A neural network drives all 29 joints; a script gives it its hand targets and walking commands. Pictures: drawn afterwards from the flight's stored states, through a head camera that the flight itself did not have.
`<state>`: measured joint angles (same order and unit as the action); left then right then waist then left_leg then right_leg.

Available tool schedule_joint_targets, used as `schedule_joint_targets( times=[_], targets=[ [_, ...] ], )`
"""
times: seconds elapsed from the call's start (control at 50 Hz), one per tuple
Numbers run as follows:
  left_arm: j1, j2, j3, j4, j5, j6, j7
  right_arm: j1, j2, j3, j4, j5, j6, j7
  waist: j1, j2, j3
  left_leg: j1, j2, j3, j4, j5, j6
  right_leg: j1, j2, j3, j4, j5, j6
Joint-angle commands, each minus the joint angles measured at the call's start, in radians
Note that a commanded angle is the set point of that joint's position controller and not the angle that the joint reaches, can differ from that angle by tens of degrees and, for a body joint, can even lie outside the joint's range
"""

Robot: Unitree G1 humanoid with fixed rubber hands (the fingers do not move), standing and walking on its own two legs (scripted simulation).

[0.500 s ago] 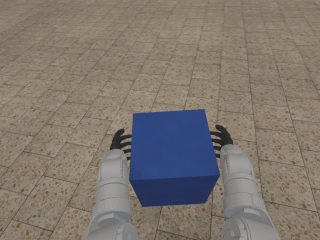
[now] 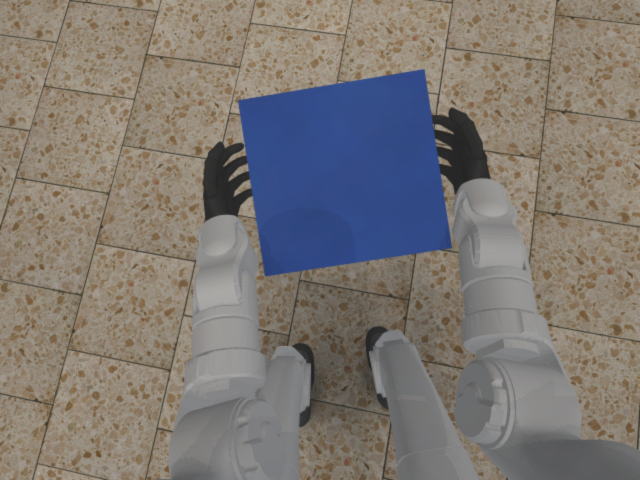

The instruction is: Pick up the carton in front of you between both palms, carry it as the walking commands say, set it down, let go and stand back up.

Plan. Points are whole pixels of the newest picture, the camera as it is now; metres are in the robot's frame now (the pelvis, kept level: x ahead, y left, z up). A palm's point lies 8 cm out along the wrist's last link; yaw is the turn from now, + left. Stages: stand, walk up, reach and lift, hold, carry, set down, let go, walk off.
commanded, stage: set down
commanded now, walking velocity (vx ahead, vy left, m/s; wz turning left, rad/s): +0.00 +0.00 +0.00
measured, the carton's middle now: (341, 188) +0.46 -0.03 -0.16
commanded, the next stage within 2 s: none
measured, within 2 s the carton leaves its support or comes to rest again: rests again in 1.50 s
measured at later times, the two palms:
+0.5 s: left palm (261, 204) +0.46 +0.10 -0.22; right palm (443, 182) +0.47 -0.20 -0.23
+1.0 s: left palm (285, 206) +0.50 +0.08 -0.38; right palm (431, 186) +0.50 -0.22 -0.38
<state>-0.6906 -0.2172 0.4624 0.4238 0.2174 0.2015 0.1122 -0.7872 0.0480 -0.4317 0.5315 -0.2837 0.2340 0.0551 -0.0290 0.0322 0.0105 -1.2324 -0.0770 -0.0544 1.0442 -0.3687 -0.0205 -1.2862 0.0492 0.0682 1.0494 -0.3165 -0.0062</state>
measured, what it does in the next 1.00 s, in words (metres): lowers itself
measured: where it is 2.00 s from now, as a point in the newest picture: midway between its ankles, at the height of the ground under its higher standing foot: (343, 390)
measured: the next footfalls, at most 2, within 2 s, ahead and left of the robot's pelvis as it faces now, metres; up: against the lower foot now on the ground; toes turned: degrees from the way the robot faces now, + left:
none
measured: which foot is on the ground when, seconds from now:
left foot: down 0.00-1.00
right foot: down 0.00-1.00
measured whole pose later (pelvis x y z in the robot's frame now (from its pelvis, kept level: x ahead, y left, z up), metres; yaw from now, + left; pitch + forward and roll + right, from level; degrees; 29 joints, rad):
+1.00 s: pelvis -0.04 +0.00 -0.24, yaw +4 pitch +44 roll +6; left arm -1.33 -0.02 0.49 0.71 0.13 0.27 0.23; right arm -1.43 -0.27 -0.34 0.87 -0.19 0.31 0.01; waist -0.07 0.07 0.19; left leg -2.12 -0.17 -0.02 1.94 -0.59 -0.08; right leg -2.20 0.10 0.08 1.95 -0.51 0.02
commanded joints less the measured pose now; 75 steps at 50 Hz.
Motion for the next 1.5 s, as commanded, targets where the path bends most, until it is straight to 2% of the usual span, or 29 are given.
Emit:
schedule_joint_targets(
  times=[0.0, 0.06, 0.14, 0.26, 0.34, 0.44, 0.6, 0.78, 0.92, 1.08, 1.12, 1.16, 1.24, 1.36, 1.48],
  targets=[
    [-0.602, -0.85, -0.571, 0.129, -0.052, 0.055, -0.29, -0.44, 0.916, 0.514, 0.138, 0.061, 0.052, 0.249, -0.02, -0.043, -0.892, 0.136, -0.096, 0.057, -0.008, 0.158, -0.025, 0.526, 0.075, -0.028, 0.003, 0.287, 0.016],
    [-0.64, -0.841, -0.524, 0.16, -0.035, 0.07, -0.31, -0.47, 0.915, 0.485, 0.17, 0.051, 0.069, 0.254, -0.018, -0.046, -0.862, 0.016, -0.099, 0.068, 0.045, 0.117, -0.018, 0.449, 0.07, -0.026, 0.044, 0.253, 0.016],
    [-0.711, -0.819, -0.509, 0.174, -0.051, 0.051, -0.311, -0.551, 0.898, 0.497, 0.169, 0.073, 0.052, 0.236, -0.016, -0.068, -0.94, -0.124, -0.109, 0.078, 0.139, 0.134, -0.017, 0.405, 0.069, -0.022, 0.132, 0.304, 0.02],
    [-0.818, -0.794, -0.542, 0.155, -0.101, 0.034, -0.275, -0.676, 0.867, 0.554, 0.126, 0.137, 0.035, 0.188, -0.017, -0.094, -1.139, -0.281, -0.128, 0.097, 0.28, 0.132, -0.024, 0.415, 0.074, -0.021, 0.275, 0.371, 0.039],
    [-0.89, -0.783, -0.545, 0.161, -0.125, 0.047, -0.25, -0.736, 0.842, 0.567, 0.136, 0.166, 0.051, 0.17, -0.026, -0.099, -1.197, -0.349, -0.137, 0.112, 0.358, 0.09, -0.027, 0.384, 0.079, -0.02, 0.343, 0.329, 0.048],
    [-0.979, -0.77, -0.52, 0.187, -0.139, 0.066, -0.227, -0.797, 0.805, 0.54, 0.182, 0.178, 0.068, 0.167, -0.041, -0.092, -1.194, -0.39, -0.143, 0.124, 0.441, 0.046, -0.029, 0.275, 0.085, -0.039, 0.412, 0.251, 0.046],
    [-1.103, -0.729, -0.456, 0.234, -0.14, 0.059, -0.17, -0.916, 0.711, 0.466, 0.236, 0.178, 0.058, 0.188, -0.065, -0.062, -1.133, -0.382, -0.148, 0.129, 0.538, 0.032, -0.033, 0.06, 0.086, -0.09, 0.524, 0.199, 0.033],
    [-1.247, -0.632, -0.405, 0.265, -0.144, 0.044, -0.124, -1.038, 0.605, 0.418, 0.299, 0.186, 0.054, 0.212, -0.073, -0.044, -1.069, -0.38, -0.142, 0.143, 0.663, 0.01, -0.037, -0.107, 0.073, -0.105, 0.643, 0.134, 0.031],
    [-1.344, -0.585, -0.436, 0.258, -0.199, 0.037, -0.116, -1.116, 0.555, 0.446, 0.317, 0.225, 0.053, 0.218, -0.087, -0.053, -1.081, -0.4, -0.139, 0.155, 0.781, 0.034, -0.035, -0.123, 0.058, -0.105, 0.748, 0.166, 0.035],
    [-1.429, -0.549, -0.498, 0.238, -0.286, 0.023, -0.122, -1.208, 0.514, 0.523, 0.295, 0.301, 0.039, 0.208, -0.096, -0.081, -1.092, -0.484, -0.136, 0.17, 0.909, 0.067, -0.029, -0.031, 0.042, -0.08, 0.862, 0.283, 0.034],
    [-1.446, -0.539, -0.507, 0.233, -0.294, 0.018, -0.125, -1.245, 0.506, 0.532, 0.265, 0.33, 0.03, 0.211, -0.101, -0.056, -1.056, -0.49, -0.134, 0.171, 0.933, 0.076, -0.021, -0.074, 0.046, -0.075, 0.874, 0.292, 0.029],
    [-1.445, -0.551, -0.525, 0.233, -0.308, 0.013, -0.126, -1.258, 0.496, 0.545, 0.255, 0.356, 0.019, 0.209, -0.104, -0.03, -1.052, -0.525, -0.135, 0.174, 0.952, 0.099, -0.023, -0.036, 0.046, -0.058, 0.897, 0.359, 0.021],
    [-1.44, -0.56, -0.561, 0.243, -0.341, 0.002, -0.127, -1.224, 0.495, 0.548, 0.283, 0.383, 0.01, 0.199, -0.12, -0.02, -1.055, -0.568, -0.135, 0.175, 0.973, 0.113, -0.027, 0.051, 0.045, -0.036, 0.93, 0.46, 0.015],
    [-1.385, -0.556, -0.504, 0.316, -0.305, 0.004, -0.137, -1.148, 0.484, 0.467, 0.386, 0.325, 0.008, 0.228, -0.132, 0.029, -0.849, -0.56, -0.138, 0.151, 0.981, 0.098, -0.022, -0.208, 0.046, -0.063, 0.94, 0.292, -0.003],
    [-1.419, -0.531, -0.484, 0.337, -0.306, -0.003, -0.125, -1.224, 0.422, 0.443, 0.373, 0.323, -0.007, 0.247, -0.157, 0.072, -0.78, -0.483, -0.138, 0.126, 0.991, 0.084, -0.019, -0.367, 0.037, -0.083, 0.955, 0.181, -0.018]
  ],
)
